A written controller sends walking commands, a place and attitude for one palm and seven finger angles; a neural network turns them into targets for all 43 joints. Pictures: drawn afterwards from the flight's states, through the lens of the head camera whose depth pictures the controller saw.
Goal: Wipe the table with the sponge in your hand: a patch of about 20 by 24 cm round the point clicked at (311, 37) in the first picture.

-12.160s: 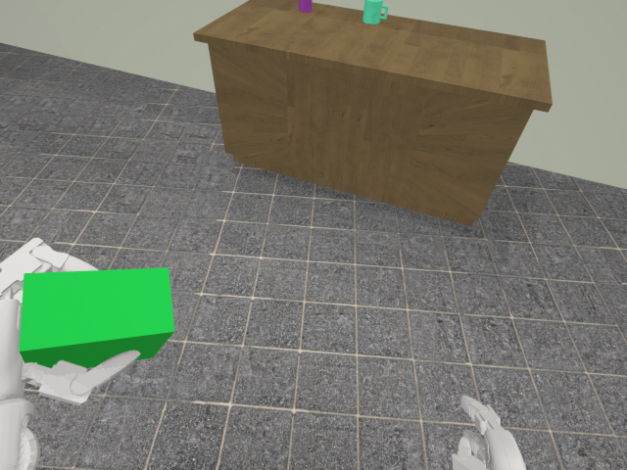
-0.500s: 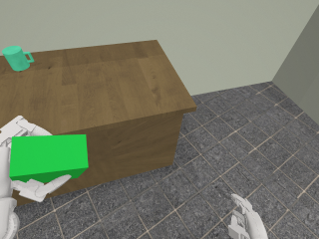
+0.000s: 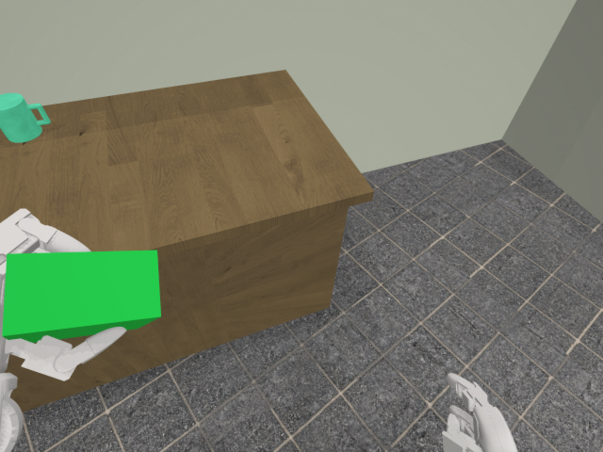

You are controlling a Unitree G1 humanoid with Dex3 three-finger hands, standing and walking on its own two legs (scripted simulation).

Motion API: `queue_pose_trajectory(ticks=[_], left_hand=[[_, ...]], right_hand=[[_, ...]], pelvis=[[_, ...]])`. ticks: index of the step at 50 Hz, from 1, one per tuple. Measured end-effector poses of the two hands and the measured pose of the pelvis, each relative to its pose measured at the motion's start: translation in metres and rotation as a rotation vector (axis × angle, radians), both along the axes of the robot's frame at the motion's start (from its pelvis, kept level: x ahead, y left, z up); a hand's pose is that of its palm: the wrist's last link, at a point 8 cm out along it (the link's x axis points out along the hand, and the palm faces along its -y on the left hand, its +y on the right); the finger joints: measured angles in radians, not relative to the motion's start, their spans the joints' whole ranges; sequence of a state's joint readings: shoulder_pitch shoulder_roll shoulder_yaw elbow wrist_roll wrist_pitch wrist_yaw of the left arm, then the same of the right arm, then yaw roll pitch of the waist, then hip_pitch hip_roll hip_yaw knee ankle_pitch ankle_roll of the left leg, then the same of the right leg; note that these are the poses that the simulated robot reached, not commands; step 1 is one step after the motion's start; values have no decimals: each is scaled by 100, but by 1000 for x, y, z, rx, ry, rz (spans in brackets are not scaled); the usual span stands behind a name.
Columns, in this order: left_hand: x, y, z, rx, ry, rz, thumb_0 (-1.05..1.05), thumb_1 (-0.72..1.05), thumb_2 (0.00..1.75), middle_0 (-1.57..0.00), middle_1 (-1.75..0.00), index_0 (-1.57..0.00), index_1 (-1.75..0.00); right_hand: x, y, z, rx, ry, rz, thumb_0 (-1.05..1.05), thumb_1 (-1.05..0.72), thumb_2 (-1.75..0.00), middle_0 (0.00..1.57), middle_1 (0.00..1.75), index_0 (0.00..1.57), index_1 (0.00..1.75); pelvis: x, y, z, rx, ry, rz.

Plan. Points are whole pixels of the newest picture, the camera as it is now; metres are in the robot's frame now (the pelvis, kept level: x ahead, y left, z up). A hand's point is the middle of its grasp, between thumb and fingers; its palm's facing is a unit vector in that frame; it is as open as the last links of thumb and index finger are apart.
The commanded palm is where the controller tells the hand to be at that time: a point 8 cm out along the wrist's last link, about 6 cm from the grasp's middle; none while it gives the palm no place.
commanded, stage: shuffle to correct the standing spot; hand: left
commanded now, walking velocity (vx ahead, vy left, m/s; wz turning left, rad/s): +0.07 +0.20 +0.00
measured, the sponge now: (105, 297) +0.23 +0.21 +0.16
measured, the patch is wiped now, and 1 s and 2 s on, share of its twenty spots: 0.00 0.00 0.00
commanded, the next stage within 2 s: none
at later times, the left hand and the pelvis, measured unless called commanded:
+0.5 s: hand out of the picture +0.19 +0.29 +0.18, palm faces +0.44 -0.81 -0.39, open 10.2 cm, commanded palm +0.13 +0.34 +0.19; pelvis -0.03 +0.05 -0.02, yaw +1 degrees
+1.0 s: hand out of the picture +0.20 +0.35 +0.17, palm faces +0.41 -0.80 -0.43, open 10.2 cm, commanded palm +0.14 +0.39 +0.19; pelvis -0.01 +0.11 +0.01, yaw +1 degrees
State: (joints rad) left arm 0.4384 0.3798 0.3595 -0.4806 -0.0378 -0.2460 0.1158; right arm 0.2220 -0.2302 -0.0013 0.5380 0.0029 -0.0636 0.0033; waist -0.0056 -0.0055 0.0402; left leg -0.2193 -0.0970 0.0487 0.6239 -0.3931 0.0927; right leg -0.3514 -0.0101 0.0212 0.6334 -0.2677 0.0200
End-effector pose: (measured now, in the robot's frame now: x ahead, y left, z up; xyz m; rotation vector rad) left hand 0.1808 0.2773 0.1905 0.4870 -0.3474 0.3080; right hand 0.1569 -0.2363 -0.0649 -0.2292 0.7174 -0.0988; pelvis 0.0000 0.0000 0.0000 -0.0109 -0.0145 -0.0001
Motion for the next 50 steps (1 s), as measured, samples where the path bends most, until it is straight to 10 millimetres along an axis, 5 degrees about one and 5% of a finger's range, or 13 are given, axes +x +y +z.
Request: queue_pose_trajectory(ticks=[12,19,25,31,35,39,44,50], left_hand=[[-19,19,3,26,13,46,-1,-51,100,-73,-136,-74,-136],[-53,33,5,32,-34,77,-1,-51,100,-73,-136,-74,-136],[-37,53,-1,26,-89,43,-1,-51,100,-73,-136,-74,-136],[-22,53,7,88,-70,65,-1,-51,100,-73,-136,-74,-136],[-23,40,13,68,-8,30,-1,-51,100,-73,-136,-74,-136],[-26,50,15,98,98,27,-1,-51,100,-73,-136,-74,-136],[-27,86,9,112,164,102,-1,-51,101,-73,-136,-74,-136],[-24,112,1,9,69,93,-1,-51,101,-73,-136,-74,-136]], right_hand=[[-14,21,-20,37,47,11,2,-90,-90,20,30,20,30],[-15,36,-14,30,72,53,2,-90,-90,20,30,20,30],[-14,52,-24,3,-42,-13,2,-90,-90,20,30,20,30],[-36,75,-40,129,-17,-30,2,-90,-90,20,30,20,30],[-52,79,-47,143,102,-3,2,-90,-90,20,30,20,30],[-60,75,-37,121,162,-30,2,-90,-90,20,30,20,30],[-52,71,-24,59,143,-48,2,-90,-90,20,30,20,30],[-19,83,-6,-36,36,-26,2,-90,-90,20,30,20,30]], pelvis=[[-9,17,-4,-7,-19,28],[-21,24,-4,25,-39,17],[-29,53,-23,26,-57,16],[-29,46,-21,70,-34,-10],[-25,54,-5,65,-31,19],[-18,63,12,79,-2,5],[-16,76,19,78,12,14],[-13,109,8,39,6,19]])
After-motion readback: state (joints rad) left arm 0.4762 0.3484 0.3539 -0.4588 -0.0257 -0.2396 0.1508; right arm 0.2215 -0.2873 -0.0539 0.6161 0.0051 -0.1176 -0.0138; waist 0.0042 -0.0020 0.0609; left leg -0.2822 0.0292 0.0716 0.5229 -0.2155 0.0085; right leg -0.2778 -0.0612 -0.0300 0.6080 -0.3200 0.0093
